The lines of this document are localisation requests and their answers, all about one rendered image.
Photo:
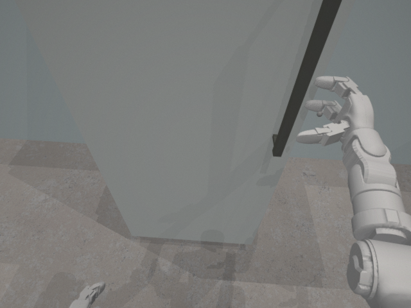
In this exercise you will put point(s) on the right robot upper arm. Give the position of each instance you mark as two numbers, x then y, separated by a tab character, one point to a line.
381	273

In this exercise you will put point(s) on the robot right forearm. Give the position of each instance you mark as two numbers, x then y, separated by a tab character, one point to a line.
379	213

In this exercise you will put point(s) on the left robot hand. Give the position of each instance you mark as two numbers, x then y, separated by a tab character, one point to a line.
88	296

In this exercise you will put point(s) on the fridge door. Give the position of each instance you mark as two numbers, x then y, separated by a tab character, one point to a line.
178	100

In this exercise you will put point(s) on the right robot hand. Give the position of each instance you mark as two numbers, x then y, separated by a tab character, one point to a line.
357	112

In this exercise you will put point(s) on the handle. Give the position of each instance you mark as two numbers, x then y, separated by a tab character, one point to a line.
322	27

